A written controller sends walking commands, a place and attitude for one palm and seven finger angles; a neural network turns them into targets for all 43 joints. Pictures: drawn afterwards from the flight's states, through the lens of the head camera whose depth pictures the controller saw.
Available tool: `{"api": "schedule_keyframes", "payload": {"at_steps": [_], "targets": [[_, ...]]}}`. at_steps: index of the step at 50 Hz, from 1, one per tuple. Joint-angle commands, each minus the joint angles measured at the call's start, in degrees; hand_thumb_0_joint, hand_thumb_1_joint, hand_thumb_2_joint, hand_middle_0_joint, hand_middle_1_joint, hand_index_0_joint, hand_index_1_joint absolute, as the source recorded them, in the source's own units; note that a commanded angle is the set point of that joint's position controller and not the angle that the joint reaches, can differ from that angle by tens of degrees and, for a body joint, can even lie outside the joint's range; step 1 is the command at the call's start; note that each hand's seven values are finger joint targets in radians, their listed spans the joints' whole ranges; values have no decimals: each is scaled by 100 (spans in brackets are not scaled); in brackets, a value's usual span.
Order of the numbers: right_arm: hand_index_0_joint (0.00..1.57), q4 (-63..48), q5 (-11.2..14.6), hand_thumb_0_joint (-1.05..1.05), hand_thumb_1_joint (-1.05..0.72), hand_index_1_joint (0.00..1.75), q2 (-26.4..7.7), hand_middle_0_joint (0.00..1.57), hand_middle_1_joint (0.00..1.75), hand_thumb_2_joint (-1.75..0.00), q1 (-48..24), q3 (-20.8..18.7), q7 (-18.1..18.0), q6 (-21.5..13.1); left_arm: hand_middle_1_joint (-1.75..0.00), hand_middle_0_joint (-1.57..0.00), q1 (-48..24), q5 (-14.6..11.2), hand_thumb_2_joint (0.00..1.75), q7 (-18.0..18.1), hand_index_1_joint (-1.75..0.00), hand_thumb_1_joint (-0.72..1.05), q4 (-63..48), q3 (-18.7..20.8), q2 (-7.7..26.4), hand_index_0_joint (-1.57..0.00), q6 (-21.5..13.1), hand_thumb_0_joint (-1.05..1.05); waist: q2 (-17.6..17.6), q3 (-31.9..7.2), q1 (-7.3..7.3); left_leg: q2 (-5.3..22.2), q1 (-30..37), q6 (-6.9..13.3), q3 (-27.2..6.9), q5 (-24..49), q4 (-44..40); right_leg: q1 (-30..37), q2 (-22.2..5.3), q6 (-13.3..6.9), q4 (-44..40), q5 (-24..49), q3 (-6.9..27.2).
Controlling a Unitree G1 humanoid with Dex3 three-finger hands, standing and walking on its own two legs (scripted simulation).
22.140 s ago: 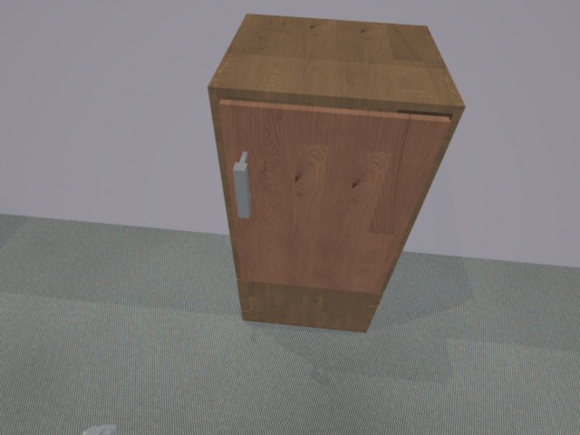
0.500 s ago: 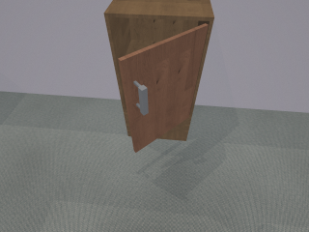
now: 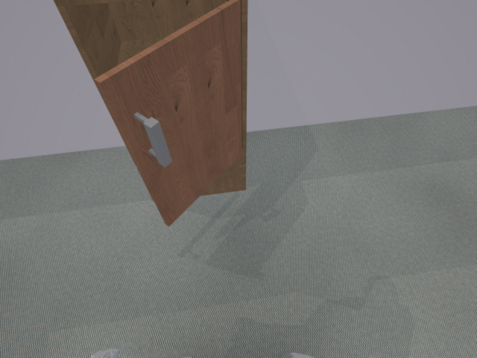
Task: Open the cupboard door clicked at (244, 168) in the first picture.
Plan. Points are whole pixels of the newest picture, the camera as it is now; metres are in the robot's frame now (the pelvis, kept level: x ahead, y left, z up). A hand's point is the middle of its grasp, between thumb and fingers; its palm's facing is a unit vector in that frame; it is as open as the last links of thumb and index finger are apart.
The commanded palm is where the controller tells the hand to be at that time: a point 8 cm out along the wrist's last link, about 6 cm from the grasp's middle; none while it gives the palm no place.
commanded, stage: walk to a spot facing it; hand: left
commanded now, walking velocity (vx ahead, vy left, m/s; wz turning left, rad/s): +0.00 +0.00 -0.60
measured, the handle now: (152, 139) +0.55 +0.25 -0.02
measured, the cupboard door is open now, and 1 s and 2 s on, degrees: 44 44 44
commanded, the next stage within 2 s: none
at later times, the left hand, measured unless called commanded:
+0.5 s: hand (159, 352) +0.14 +0.17 -0.17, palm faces -0.24 -0.95 -0.19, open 7.3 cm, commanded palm none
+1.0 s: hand (202, 333) +0.18 +0.09 -0.17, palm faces -0.55 -0.81 -0.22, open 7.3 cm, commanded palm none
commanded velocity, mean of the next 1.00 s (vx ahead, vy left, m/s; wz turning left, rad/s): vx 0.01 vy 0.00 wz -0.60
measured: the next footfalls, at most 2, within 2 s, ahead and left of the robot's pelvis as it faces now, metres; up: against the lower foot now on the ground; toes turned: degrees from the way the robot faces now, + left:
right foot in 0.04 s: +0.04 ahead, -0.13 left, +0.00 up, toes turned -4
left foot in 0.36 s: +0.08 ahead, +0.11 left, +0.00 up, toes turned -11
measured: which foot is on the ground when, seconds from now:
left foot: down 0.00-0.02, up 0.04-0.34, down 0.36-0.66, up 0.68-1.00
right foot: up 0.00-0.02, down 0.04-0.34, up 0.36-0.64, down 0.66-1.00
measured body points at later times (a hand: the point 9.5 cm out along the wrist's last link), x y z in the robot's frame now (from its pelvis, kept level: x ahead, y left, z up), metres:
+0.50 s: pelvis +0.01 -0.01 +0.01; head +0.06 +0.01 +0.45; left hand +0.15 +0.22 -0.15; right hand +0.02 -0.27 -0.12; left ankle +0.04 +0.12 -0.73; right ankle -0.05 -0.12 -0.66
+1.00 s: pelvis +0.01 -0.03 +0.00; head +0.05 -0.04 +0.45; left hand +0.21 +0.14 -0.15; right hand -0.07 -0.30 -0.13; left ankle +0.08 +0.06 -0.72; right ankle -0.04 -0.15 -0.73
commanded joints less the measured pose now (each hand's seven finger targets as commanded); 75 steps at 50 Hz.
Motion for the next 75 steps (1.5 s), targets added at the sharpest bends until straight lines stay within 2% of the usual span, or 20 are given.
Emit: {"api": "schedule_keyframes", "payload": {"at_steps": [1,3,15,17,18,20,24,31,33,35,49,51,52,58,64,69,70,71,72,75], "targets": [[20,-680,137,0,-90,30,-659,20,30,-90,-134,-232,3,-21,-30,-20,1007,75,90,107,-30,90,-124,265,1257,-20,-216,0,-1852,-776,379,-319,-1499,-24,142,-1231,1773,1765,-1418,-600,-2364,2910,2187],[20,-891,155,0,-90,30,-687,20,30,-90,-443,-198,27,51,-30,-20,1098,-11,90,213,-30,90,-191,305,1493,-20,-198,0,-1543,-706,470,-432,-1951,57,-965,-1898,3422,1408,-1994,-1391,-2322,3383,2718],[20,-730,218,0,-90,30,-589,20,30,-90,132,-144,-20,-65,-30,-20,136,-18,90,227,-30,90,-581,199,1041,-20,-149,0,-874,-876,-264,-891,239,50,-1051,8,-109,212,-687,-742,-1633,2698,2370],[20,-714,94,0,-90,30,-1451,20,30,-90,432,-277,-72,-191,-30,-20,235,-118,90,139,-30,90,-777,57,425,-20,-106,0,1451,-930,-354,1105,1468,724,-3224,300,-1686,-1504,546,-53,12,-90,1176],[20,-774,78,0,-90,30,-1620,20,30,-90,555,-311,-95,-177,-30,-20,61,-54,90,114,-30,90,-862,37,562,-20,-122,0,1586,-861,-393,1910,1050,1232,-3718,963,-1768,-1484,400,125,1293,-1205,693],[20,-901,2,0,-90,30,-1314,20,30,-90,124,-177,-102,-214,-30,-20,154,32,90,22,-30,90,-792,127,664,-20,-117,0,720,-707,-133,1499,407,1406,-3012,1523,-1635,-1285,186,226,2334,-736,679],[20,-948,7,0,-90,30,-1122,20,30,-90,-76,-123,-109,-188,-30,-20,110,-18,90,-86,-30,90,-736,34,409,-20,-60,0,1129,-628,-39,722,613,984,-1269,3040,-1018,-1074,34,328,1759,-376,152],[20,-834,81,0,-90,30,-1392,20,30,-90,172,-287,-1,-97,-30,-20,488,-42,90,-82,-30,90,-631,12,515,-20,-170,0,854,-1009,76,711,314,507,-636,2248,156,884,201,55,-1348,1052,-317],[20,-1229,182,0,-90,30,-632,20,30,-90,-148,-129,71,-78,-30,-20,1122,54,90,90,-30,90,-451,244,1671,-20,-271,0,-2182,-1055,425,-568,-1992,-119,-128,-2017,2514,2205,-1982,-862,-2309,4010,2781],[20,-1215,211,0,-90,30,-807,20,30,-90,-267,-115,53,3,-30,-20,1079,-43,90,161,-30,90,-481,210,1638,-20,-219,0,-1510,-822,404,-343,-2138,4,-1165,-1802,3499,1476,-2000,-1390,-2354,2814,2594],[20,-723,226,0,-90,30,-720,20,30,-90,505,-147,-4,-87,-30,-20,2,-35,90,196,-30,90,-740,115,1044,-20,-135,0,-786,-885,-369,-804,601,40,-1177,108,-398,-330,-605,-635,-1777,1501,2388],[20,-744,51,0,-90,30,-1673,20,30,-90,847,-316,-62,-169,-30,-20,125,-117,90,86,-30,90,-955,-11,433,-20,-102,0,1921,-884,-463,1522,1310,850,-3834,-1292,-2060,-1860,748,47,444,-1151,771],[20,-773,30,0,-90,30,-1773,20,30,-90,866,-310,-83,-166,-30,-20,-269,-39,90,35,-30,90,-1052,36,677,-20,-108,0,1372,-579,-544,1991,616,1243,-4121,-1647,-2307,-1816,302,97,1447,-1073,752],[20,-790,32,0,-90,30,-1078,20,30,-90,491,-115,-55,-357,-30,-20,-113,37,90,-253,-30,90,-786,36,345,-20,-181,0,868,-491,-149,730,870,794,-1564,-178,-1909,-1852,-108,250,1952,443,137],[20,-451,0,0,-90,30,-1149,20,30,-90,1234,-185,50,-391,-30,-20,-818,18,90,-304,-30,90,-941,-92,184,-20,-255,0,917,-397,-496,951,1085,862,-911,473,-1761,-1328,-192,172,285,339,-271],[20,-479,2,0,-90,30,-1244,20,30,-90,936,-190,113,-364,-30,-20,-99,20,90,-271,-30,90,-649,-18,371,-20,-310,0,701,-530,-17,894,247,586,-238,656,-592,682,182,-102,-1029,524,-687],[20,-547,64,0,-90,30,-1157,20,30,-90,733,-159,147,-377,-30,-20,804,28,90,-222,-30,90,-341,74,676,-20,-374,0,7,-910,449,565,-571,369,154,970,688,2171,98,-341,-1443,480,-354],[20,-855,193,0,-90,30,-684,20,30,-90,374,-37,222,-404,-30,-20,1852,61,90,-111,-30,90,-80,284,1498,-20,-469,0,-2068,-1409,960,-234,-2375,44,552,-1075,2715,3611,-1641,-1005,-2287,-188,2368],[20,-1098,169,0,-90,30,-790,20,30,-90,-120,-26,186,-406,-30,-20,2055,-87,90,1,-30,90,10,322,1798,-20,-454,0,-2187,-1245,986,-458,-3201,40,-460,-2076,3823,3370,-2289,-1422,-2853,383,3724],[20,-841,124,0,-90,30,-812,20,30,-90,-152,-124,195,-342,-30,-20,867,-77,90,133,-30,90,-284,133,1097,-20,-480,0,-1123,-495,297,71,-2823,-20,-1133,-730,3752,1746,-1719,-1281,-2941,331,2475]]}}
